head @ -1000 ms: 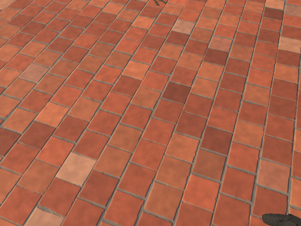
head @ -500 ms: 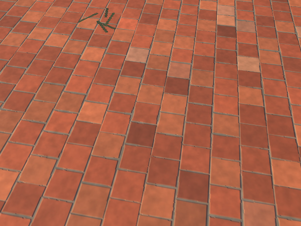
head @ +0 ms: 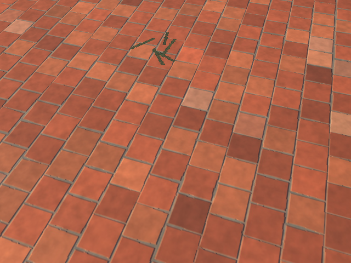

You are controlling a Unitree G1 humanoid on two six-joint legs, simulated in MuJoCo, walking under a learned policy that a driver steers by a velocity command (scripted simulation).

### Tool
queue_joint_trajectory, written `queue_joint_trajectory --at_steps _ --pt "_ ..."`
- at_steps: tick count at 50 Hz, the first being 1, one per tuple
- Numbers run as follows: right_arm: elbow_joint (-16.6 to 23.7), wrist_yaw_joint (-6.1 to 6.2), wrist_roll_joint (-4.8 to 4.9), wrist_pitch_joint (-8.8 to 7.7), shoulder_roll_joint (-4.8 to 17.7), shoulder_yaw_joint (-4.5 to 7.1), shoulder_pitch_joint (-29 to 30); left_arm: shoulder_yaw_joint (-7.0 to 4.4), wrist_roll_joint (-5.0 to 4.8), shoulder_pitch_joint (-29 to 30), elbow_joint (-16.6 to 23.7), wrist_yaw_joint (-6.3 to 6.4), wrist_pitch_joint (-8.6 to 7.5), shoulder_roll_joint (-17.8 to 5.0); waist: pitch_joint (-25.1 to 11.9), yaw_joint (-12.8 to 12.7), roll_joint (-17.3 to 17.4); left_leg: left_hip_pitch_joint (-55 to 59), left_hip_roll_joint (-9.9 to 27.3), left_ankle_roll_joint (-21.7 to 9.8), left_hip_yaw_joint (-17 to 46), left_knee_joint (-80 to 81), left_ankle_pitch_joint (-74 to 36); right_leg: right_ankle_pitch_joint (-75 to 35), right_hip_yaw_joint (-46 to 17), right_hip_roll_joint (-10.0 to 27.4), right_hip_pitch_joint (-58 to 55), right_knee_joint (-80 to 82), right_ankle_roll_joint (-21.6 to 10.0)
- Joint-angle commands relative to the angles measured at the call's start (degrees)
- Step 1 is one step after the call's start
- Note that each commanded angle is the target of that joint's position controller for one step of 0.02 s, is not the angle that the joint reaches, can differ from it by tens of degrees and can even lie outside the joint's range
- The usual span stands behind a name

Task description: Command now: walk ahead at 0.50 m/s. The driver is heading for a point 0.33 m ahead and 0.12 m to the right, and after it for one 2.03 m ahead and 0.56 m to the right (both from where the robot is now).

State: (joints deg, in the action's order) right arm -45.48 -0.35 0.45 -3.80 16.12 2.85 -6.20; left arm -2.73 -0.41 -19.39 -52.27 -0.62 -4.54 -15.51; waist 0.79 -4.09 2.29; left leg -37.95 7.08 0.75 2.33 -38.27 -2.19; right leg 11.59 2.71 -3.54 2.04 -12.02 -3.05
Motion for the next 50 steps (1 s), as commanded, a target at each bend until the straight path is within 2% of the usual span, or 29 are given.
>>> queue_joint_trajectory --at_steps 1,4,6,7,8,9,10,11,12,13,14,16,18,20,23,27,29,30,31,32,33,34,35,36,37,40,44,47,50 --pt "4.9 -0.86 0.44 -1.07 2.6 0.11 6.7 -2.3 -0.58 -1.2 1.6 0.52 -0.15 -10.2 3.1 -0.5 -5.3 2.6 -1.8 -0.3 -1.6 5.6 -3.3 -11.4 -6.7 15.6 2.1 4.5 -8.4" --pt "6.0 -1.76 0.52 -1.47 3.9 0.33 8.4 -2.71 -0.89 -2.0 0.4 0.85 0.85 -10.8 3.3 0.3 -5.9 2.3 -2.4 -2.3 -1.0 8.8 1.8 -14.9 -7.7 18.5 -3.9 1.1 -7.3" --pt "5.3 -1.83 0.35 -1.81 5.7 1.12 4.6 -2.94 -1.04 -1.3 0.2 1.03 1.44 -11.4 1.3 3.2 -6.7 9.5 -4.2 -3.7 -2.0 10.5 5.9 -24.1 -8.6 18.4 -4.8 -4.2 -6.2" --pt "3.3 -1.53 0.15 -1.96 7.5 2.24 -2.2 -2.73 -1.02 -0.2 0.5 1.08 1.74 -11.0 -2.7 7.0 -6.2 19.4 -5.8 -5.0 -3.5 12.2 5.8 -31.1 -7.2 16.0 -3.2 -11.9 -5.0" --pt "0.7 -0.94 -0.43 -1.98 10.9 3.64 -12.3 -1.73 -0.27 -0.2 1.4 1.1 1.74 -8.6 -10.6 11.0 -4.1 36.0 -1.9 -7.4 -0.1 9.5 4.4 -26.4 -5.2 12.7 4.6 -25.1 -3.1" --pt "-0.5 -0.46 -1.29 -1.51 16.8 5.17 -18.9 0.17 0.18 -6.4 2.7 0.73 0.8 -2.2 -19.9 10.1 8.3 60.0 13.2 -15.1 22.6 10.8 12.1 -4.6 -0.9 3.8 28.0 -47.9 1.4" --pt "-0.7 -0.52 -0.67 -1.18 12.7 4.04 -20.3 0.04 -0.47 -5.9 1.9 0.6 -0.23 -3.5 -23.7 11.2 12.5 61.3 17.0 -16.9 36.9 19.0 20.0 21.9 -8.2 1.3 35.8 -57.7 1.7" --pt "-0.4 -0.38 -0.43 -1.25 9.6 2.93 -16.4 -1.61 -2.24 -1.4 3.0 0.42 -0.72 -8.8 -14.7 11.0 8.0 54.0 15.3 -14.1 29.8 20.8 24.6 19.4 -10.4 4.6 40.6 -61.9 0.9" --pt "0.2 -0.23 -0.43 -1.36 7.9 2.38 -12.1 -1.74 -2.62 2.0 4.1 0.56 -0.76 -9.0 -8.9 9.5 5.6 46.1 13.5 -12.2 22.5 22.4 23.3 14.3 -8.7 7.6 41.0 -60.9 0.4" --pt "0.2 -0.36 -0.57 -1.61 5.9 1.82 -8.3 -1.96 -2.01 3.5 4.2 0.86 -0.42 -8.4 -4.4 7.8 3.7 38.8 11.3 -11.3 16.9 25.0 20.0 10.1 -8.1 9.4 39.2 -57.8 0.7" --pt "0.4 -0.42 -1.12 -2.13 4.2 1.33 -5.4 -2.4 -1.61 2.5 3.6 1.2 0.46 -7.6 -2.0 5.8 4.8 33.3 9.5 -10.3 11.3 26.7 12.2 7.0 -8.7 10.8 35.3 -55.2 1.1" --pt "0.0 -0.54 -1.88 -2.79 3.8 1.38 -2.3 -2.38 -1.36 -0.3 2.8 1.5 2.27 -5.0 -0.8 3.1 4.4 27.4 8.0 -10.6 3.1 27.3 -6.5 5.4 -8.0 10.5 29.9 -54.0 2.4" --pt "-0.5 0.04 -2.04 -2.97 5.3 1.89 -1.3 -2.5 -0.81 0.4 4.3 1.71 3.35 -4.1 -0.3 1.6 3.5 25.9 7.7 -11.2 -3.1 26.8 -19.3 2.3 -7.1 10.0 30.7 -50.9 3.7" --pt "-1.0 1.07 -1.82 -2.38 6.3 2.2 -0.8 -2.3 -0.29 2.8 6.1 1.33 3.53 -3.3 -0.1 1.8 3.1 25.9 6.5 -11.0 -7.9 26.9 -20.6 -4.1 -5.3 9.8 30.3 -42.5 4.3" --pt "-1.6 2.41 -1.29 -1.01 7.7 2.48 -1.8 -1.78 0.01 8.2 8.6 -0.14 3.4 -2.1 -1.0 4.2 2.1 28.3 6.0 -10.7 -11.7 25.9 -20.4 -12.5 -2.2 8.7 27.4 -31.3 4.0" --pt "-2.6 2.9 0.29 1.05 9.5 3.17 -2.6 -2.53 0.21 11.0 11.8 -1.84 4.04 -4.0 -1.7 4.5 1.9 35.7 9.2 -10.0 -11.7 20.9 -20.6 -8.5 -1.3 7.8 27.8 -25.6 2.1" --pt "-2.2 3.2 1.14 2.03 10.1 3.62 -1.3 -3.26 0.33 9.3 12.5 -2.31 4.31 -5.6 -2.1 3.1 2.4 37.1 9.8 -8.7 -11.7 14.9 -25.0 -3.3 0.3 6.1 25.6 -23.9 0.2" --pt "-1.9 3.39 1.51 2.48 10.0 3.7 -0.4 -3.88 0.28 6.1 12.1 -2.33 4.2 -6.6 -3.4 1.2 1.9 36.9 8.6 -7.3 -12.6 8.9 -27.1 -3.8 1.6 4.2 21.5 -20.7 -1.2" --pt "-1.9 3.33 1.34 2.85 8.8 3.39 -1.5 -5.11 0.41 0.8 10.8 -1.8 3.83 -9.0 -6.3 -1.0 -1.2 34.8 5.1 -4.7 -14.0 -1.2 -24.0 -11.3 1.6 1.9 13.3 -15.2 -3.2" --pt "-1.1 2.87 -0.8 2.65 6.9 2.6 -4.0 -6.78 0.62 -1.9 11.4 -0.28 3.79 -15.2 -10.0 -1.0 -12.2 23.3 0.1 -0.1 -14.9 -17.4 -2.7 -39.4 -12.5 11.2 1.4 -14.2 -7.5" --pt "0.2 1.92 -3.29 2.36 3.1 1.33 -7.5 -6.52 1.41 0.2 13.1 0.33 3.92 -18.2 -15.9 4.2 -20.0 6.5 -11.0 3.7 -8.7 -35.2 44.3 -58.2 -33.9 23.2 -11.2 -16.3 -19.4" --pt "-0.1 1.09 -1.32 2.02 5.7 1.63 -6.8 -5.68 1.35 0.9 14.5 -0.38 3.65 -15.2 -23.3 1.6 -12.7 3.6 -10.0 2.9 2.8 -40.6 43.4 -43.8 -37.4 24.5 -12.2 -12.1 -22.4" --pt "0.8 0.91 0.64 1.98 7.3 2.04 -2.8 -5.28 0.73 5.0 15.5 -0.55 3.33 -13.1 -17.3 1.8 -8.8 0.1 -8.0 1.8 3.0 -39.5 38.3 -30.7 -33.0 22.2 -7.0 -9.6 -19.8" --pt "0.5 1.51 0.34 2.28 7.2 2.25 -0.7 -4.77 -0.47 8.3 15.7 -0.16 3.44 -10.9 -11.3 2.8 -4.2 -0.5 -5.8 1.6 2.7 -35.2 33.7 -21.1 -28.2 18.8 -0.6 -8.1 -15.5" --pt "0.5 2.29 -0.5 2.85 7.6 2.54 0.6 -4.21 -0.77 10.4 16.1 0.45 3.91 -9.3 -8.1 3.6 -3.6 1.0 -4.6 1.6 2.7 -30.6 30.4 -15.5 -25.4 16.7 5.3 -6.8 -13.1" --pt "0.4 2.63 -0.92 3.55 6.2 2.5 -0.8 -4.36 0.81 10.9 17.1 1.71 4.66 -9.9 -7.6 5.3 -7.5 7.9 -6.3 2.4 1.6 -22.0 25.7 -15.4 -22.0 12.8 12.3 -5.7 -11.4" --pt "0.6 2.89 -0.7 3.52 5.1 1.96 0.3 -5.02 0.16 10.0 17.6 2.74 5.17 -11.5 -9.3 4.3 -8.3 10.0 -7.3 4.0 2.7 -12.4 22.1 -10.5 -23.3 12.0 12.0 -6.3 -10.7" --pt "0.4 2.58 -0.35 3.63 5.6 1.98 0.2 -4.49 0.62 11.1 18.0 2.85 5.75 -10.3 -8.8 3.6 -10.2 13.0 -6.9 4.2 2.2 -8.1 20.2 -3.3 -23.8 11.6 13.9 -6.1 -9.7" --pt "0.7 1.93 -0.28 3.02 5.8 1.92 0.2 -3.82 0.92 10.6 17.6 2.52 6.17 -9.4 -7.9 2.8 -11.4 15.8 -6.7 3.3 1.4 -2.9 21.2 -3.3 -25.7 12.0 13.2 -7.7 -9.3"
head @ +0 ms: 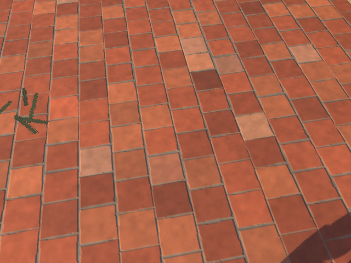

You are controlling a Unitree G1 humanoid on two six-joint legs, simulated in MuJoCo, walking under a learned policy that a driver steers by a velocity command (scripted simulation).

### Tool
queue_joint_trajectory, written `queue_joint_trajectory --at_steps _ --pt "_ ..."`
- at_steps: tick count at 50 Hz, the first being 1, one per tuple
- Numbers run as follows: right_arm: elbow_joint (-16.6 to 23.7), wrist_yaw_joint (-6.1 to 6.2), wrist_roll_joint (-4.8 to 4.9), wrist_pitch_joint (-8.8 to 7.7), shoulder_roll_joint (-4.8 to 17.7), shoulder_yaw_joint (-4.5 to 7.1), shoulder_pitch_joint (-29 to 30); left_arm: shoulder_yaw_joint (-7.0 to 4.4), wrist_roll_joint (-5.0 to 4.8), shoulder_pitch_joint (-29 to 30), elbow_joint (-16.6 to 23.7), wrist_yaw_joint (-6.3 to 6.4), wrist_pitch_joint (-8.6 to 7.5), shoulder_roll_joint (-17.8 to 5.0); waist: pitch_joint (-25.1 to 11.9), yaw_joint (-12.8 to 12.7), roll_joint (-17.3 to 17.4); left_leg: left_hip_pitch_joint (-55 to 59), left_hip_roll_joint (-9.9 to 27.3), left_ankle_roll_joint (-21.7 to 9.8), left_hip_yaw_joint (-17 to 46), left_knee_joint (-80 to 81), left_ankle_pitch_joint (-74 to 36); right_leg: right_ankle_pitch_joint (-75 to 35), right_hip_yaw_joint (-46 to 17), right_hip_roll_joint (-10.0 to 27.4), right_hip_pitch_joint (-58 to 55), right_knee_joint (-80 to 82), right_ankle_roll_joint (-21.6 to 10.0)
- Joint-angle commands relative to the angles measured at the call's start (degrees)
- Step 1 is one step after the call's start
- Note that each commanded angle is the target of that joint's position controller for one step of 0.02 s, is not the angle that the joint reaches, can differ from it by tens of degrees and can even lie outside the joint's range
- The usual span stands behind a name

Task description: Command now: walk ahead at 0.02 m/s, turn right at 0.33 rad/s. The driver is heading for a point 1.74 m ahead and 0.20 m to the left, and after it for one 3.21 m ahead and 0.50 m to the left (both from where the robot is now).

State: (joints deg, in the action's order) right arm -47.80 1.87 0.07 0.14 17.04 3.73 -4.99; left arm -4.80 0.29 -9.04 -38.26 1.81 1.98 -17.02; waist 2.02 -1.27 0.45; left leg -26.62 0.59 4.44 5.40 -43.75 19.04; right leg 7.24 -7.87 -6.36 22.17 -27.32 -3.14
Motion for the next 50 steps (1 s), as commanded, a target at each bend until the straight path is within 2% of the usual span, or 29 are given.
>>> queue_joint_trajectory --at_steps 1,3,4,5,6,7,8,10,12,14,17,18,19,20,22,24,26,28,29,30,31,32,33,34,37,41,46,48,50 --pt "2.9 -0.63 0.08 -1.25 4.8 1.02 -1.7 -1.45 0.15 0.5 3.5 0.04 -0.19 -7.5 -9.0 0.4 -9.5 6.1 -0.3 -1.0 -2.1 6.2 -1.0 -0.2 -15.6 14.8 -7.3 6.5 -8.7" --pt "2.0 -1.42 -0.38 -1.94 4.5 0.94 -4.5 -0.68 -0.33 0.1 3.1 0.11 0.17 -6.3 -8.2 2.3 -8.3 13.3 0.0 -3.4 -3.2 19.0 -9.4 -0.3 -14.3 12.5 -5.6 3.4 -5.8" --pt "2.2 -1.5 -1.55 -2.1 7.5 1.39 -5.2 -0.15 -0.04 -2.2 2.6 0.14 0.07 -4.7 -7.7 1.3 -3.0 16.8 6.6 -5.9 3.0 23.3 -12.5 4.8 -11.0 9.2 -2.6 -1.6 -2.5" --pt "2.8 -1.13 -2.33 -1.82 12.1 2.14 -2.7 0.11 0.15 -5.0 3.2 -0.08 -0.42 -3.2 -6.0 -2.8 10.1 17.3 15.6 -12.2 13.6 25.3 -20.8 16.8 -1.7 0.7 3.3 -9.2 0.9" --pt "3.1 -1.09 -3.22 -1.88 8.9 1.4 -2.1 -0.6 0.61 -1.4 4.0 -0.08 -1.05 -6.2 -5.2 -0.1 14.4 12.1 20.8 -18.8 20.1 27.6 -20.6 24.3 0.1 1.4 3.0 -16.0 3.2" --pt "3.7 -0.95 -2.78 -2.19 7.5 1.01 -1.0 -1.57 0.15 0.2 3.7 -0.04 -1.14 -8.9 -4.5 0.9 11.4 12.4 19.3 -19.5 18.8 27.4 -20.6 24.5 -0.7 2.3 3.3 -22.7 4.2" --pt "3.5 -0.75 -1.81 -2.32 7.9 1.16 -0.6 -1.9 -0.2 -0.1 2.7 0.08 -0.87 -8.6 -4.4 0.8 9.5 14.2 17.3 -18.2 15.8 26.2 -22.2 23.6 -0.6 2.2 4.8 -26.8 5.2" --pt "3.0 -0.54 -0.36 -2.41 7.0 0.81 -0.5 -1.43 -0.13 -1.4 1.4 0.29 -0.06 -6.0 -4.3 0.6 7.7 17.3 15.1 -16.4 11.7 24.1 -27.3 21.6 -1.2 3.7 5.9 -29.1 7.0" --pt "2.1 -0.69 -0.21 -1.72 5.9 0.5 -0.4 -0.1 -0.33 -1.3 0.7 0.05 -0.03 -2.4 -4.8 0.5 8.2 18.1 11.4 -14.6 6.4 22.4 -31.2 19.9 2.6 5.0 2.0 -20.6 7.9" --pt "1.1 -0.8 -0.42 -0.96 5.9 0.48 -2.4 0.6 -0.74 0.7 0.5 -0.12 -0.26 -1.1 -6.0 2.4 10.3 19.5 10.3 -14.5 5.0 21.1 -34.7 17.1 5.2 5.4 -3.0 -10.8 8.1" --pt "-0.3 -1.1 0.57 -0.77 6.2 0.28 -4.3 0.07 -0.87 -1.3 -1.7 -0.21 -0.08 -3.0 -5.9 1.5 9.3 18.5 9.0 -12.3 4.8 20.0 -30.8 0.4 6.3 5.3 -13.0 8.1 5.9" --pt "-0.7 -1.38 0.19 -1.41 5.7 -0.06 -5.5 -0.22 -0.39 -1.1 -1.4 0.05 0.08 -5.1 -6.8 2.2 6.5 15.5 8.6 -9.7 4.9 20.3 -25.6 -5.8 3.0 8.2 -18.0 7.9 4.4" --pt "-0.8 -2.13 -1.13 -2.29 4.7 -0.5 -6.6 -0.65 0.03 -2.6 -1.8 0.43 0.36 -7.9 -9.3 3.6 -0.1 12.2 5.5 -7.3 1.4 18.8 -16.2 -13.6 0.1 12.0 -22.8 3.6 2.1" --pt "-1.6 -2.37 -0.94 -2.6 2.8 -0.93 -7.1 -0.73 -0.02 -2.8 -3.4 -0.11 0.55 -7.4 -9.5 4.0 -5.9 13.1 0.7 -4.9 -4.0 19.0 -4.6 1.3 0.6 11.3 -18.6 2.9 -0.6" --pt "-1.1 -1.97 -0.11 -2.41 4.4 -0.41 -1.3 -0.84 0.29 -4.0 -3.7 -0.73 0.17 -6.8 -3.2 0.4 -6.8 9.1 -2.6 -3.6 -8.6 10.8 6.1 27.4 -4.5 12.2 -11.6 8.9 -3.1" --pt "0.1 -1.58 0.8 -2.7 3.5 -0.43 -0.1 -1.05 -0.25 -6.1 -4.4 -0.62 -1.16 -8.7 3.7 -0.2 -12.8 3.1 -2.6 -4.8 -8.8 4.8 7.4 37.1 -14.3 17.9 -8.1 15.0 -6.4" --pt "0.2 -2.01 1.48 -4.16 3.4 -0.16 -1.3 -0.78 -0.84 -5.9 -4.9 -0.21 -2.47 -8.1 5.9 1.0 -14.4 2.9 -0.4 -7.5 -6.5 3.9 6.3 34.6 -17.4 20.6 -6.7 16.0 -7.8" --pt "-2.2 -2.81 1.83 -5.49 3.0 0.1 -6.8 -0.33 -1.47 -1.8 -3.8 -0.26 -2.94 -6.8 4.9 4.8 -12.4 13.5 -0.4 -10.0 -6.6 13.7 3.4 29.3 -12.3 17.6 -2.2 13.5 -5.3" --pt "-4.3 -2.95 1.49 -5.7 4.2 0.67 -11.0 0.01 -1.36 0.1 -3.0 -0.27 -3.18 -5.5 3.7 6.6 -9.5 20.8 0.1 -10.2 -4.8 16.7 -0.4 24.5 -8.2 14.6 1.5 8.8 -3.4" --pt "-5.9 -2.85 1.12 -5.83 7.6 1.64 -16.2 0.88 -1.1 2.4 -1.5 -0.25 -3.72 -2.4 2.2 8.1 -1.0 26.2 6.3 -12.3 5.2 22.6 5.6 19.5 -0.4 9.5 7.0 -3.1 0.0" --pt "-6.9 -3.34 0.81 -6.01 12.9 2.97 -20.4 1.07 -1.5 2.9 0.8 0.1 -4.68 -1.1 1.3 8.3 13.1 31.4 16.8 -18.5 25.7 31.6 13.9 19.6 7.0 3.9 15.6 -18.7 3.1" --pt "-6.3 -3.49 -0.12 -6.36 11.2 2.32 -20.1 0.2 -2.46 3.6 1.3 0.32 -5.53 -4.6 3.3 8.6 12.7 32.0 22.3 -22.7 35.2 34.6 14.0 26.9 3.3 5.4 23.2 -30.0 2.9" --pt "-5.3 -3.24 -0.03 -6.66 8.3 1.44 -17.4 -0.18 -2.96 1.4 0.4 -0.12 -6.24 -5.5 4.6 6.5 8.4 32.5 21.1 -21.7 31.1 33.5 12.3 23.1 1.4 8.2 26.1 -35.4 1.8" --pt "-4.5 -3.02 0.23 -6.68 7.2 1.15 -15.9 -0.13 -2.7 0.0 -0.7 -0.63 -6.8 -5.0 3.7 5.5 6.8 33.4 18.7 -19.8 25.9 33.5 11.0 18.3 2.2 9.9 27.3 -36.5 0.8" --pt "-4.0 -2.66 0.19 -5.91 5.5 0.2 -14.7 -0.15 -1.44 2.3 -0.6 -1.84 -7.22 -3.6 3.2 5.0 5.3 30.8 14.2 -16.2 13.7 35.6 -2.9 8.3 4.6 12.8 24.4 -30.2 1.1" --pt "-4.0 -1.67 0.36 -4.93 7.8 0.43 -15.6 1.4 -1.29 7.8 1.1 -3.05 -6.94 0.3 2.9 6.1 5.2 24.7 10.2 -15.2 2.6 36.6 -14.4 -1.1 9.0 10.5 15.0 -13.8 4.0" --pt "-5.2 -1.56 1.4 -4.62 9.6 1.0 -18.2 1.4 -2.01 12.0 2.9 -3.95 -6.78 -1.9 4.9 6.0 5.9 23.4 13.6 -14.5 1.3 36.9 -15.3 -6.5 8.8 9.2 8.4 -4.9 2.5" --pt "-5.2 -1.52 1.51 -4.29 10.3 1.37 -17.5 0.74 -1.86 10.2 2.8 -4.04 -6.91 -3.9 3.9 3.7 5.9 26.2 14.9 -13.4 0.6 33.7 -23.7 -4.6 8.9 8.4 5.2 -3.5 0.6" --pt "-5.0 -1.41 1.29 -3.73 10.1 1.33 -16.7 -1.21 -1.54 -1.2 -0.7 -3.48 -6.72 -7.2 -3.7 -2.9 5.1 25.2 11.8 -11.2 -3.4 18.9 -41.8 -2.7 11.3 5.5 -10.6 -2.6 -2.2"
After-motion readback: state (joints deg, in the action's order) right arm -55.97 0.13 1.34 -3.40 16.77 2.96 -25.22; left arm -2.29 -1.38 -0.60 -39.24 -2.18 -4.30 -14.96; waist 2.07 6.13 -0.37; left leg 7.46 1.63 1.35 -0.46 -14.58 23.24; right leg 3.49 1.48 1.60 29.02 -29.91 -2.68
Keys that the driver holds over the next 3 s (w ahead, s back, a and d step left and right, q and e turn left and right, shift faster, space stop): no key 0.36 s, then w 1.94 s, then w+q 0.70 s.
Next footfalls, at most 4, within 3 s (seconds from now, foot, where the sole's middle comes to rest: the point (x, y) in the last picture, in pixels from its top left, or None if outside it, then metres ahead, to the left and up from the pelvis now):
0.08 left None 0.08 0.13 -0.77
0.36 right None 0.03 -0.12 -0.77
1.02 right None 0.38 -0.15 -0.77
1.56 left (175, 196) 0.71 0.07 -0.77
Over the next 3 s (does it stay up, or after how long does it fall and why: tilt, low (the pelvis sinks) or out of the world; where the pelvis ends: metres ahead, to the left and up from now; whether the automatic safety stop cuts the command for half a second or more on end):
stays up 1.34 -0.03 0.01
